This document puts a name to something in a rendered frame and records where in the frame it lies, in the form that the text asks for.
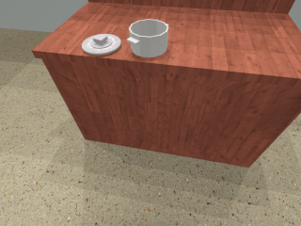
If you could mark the knob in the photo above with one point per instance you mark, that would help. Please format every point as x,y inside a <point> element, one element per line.
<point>100,39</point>

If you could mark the lid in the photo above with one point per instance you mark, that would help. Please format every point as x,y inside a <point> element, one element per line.
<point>112,44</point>

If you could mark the table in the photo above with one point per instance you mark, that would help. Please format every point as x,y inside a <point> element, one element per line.
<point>228,84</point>

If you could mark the pot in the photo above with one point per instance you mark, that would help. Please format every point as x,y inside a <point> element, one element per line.
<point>148,38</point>

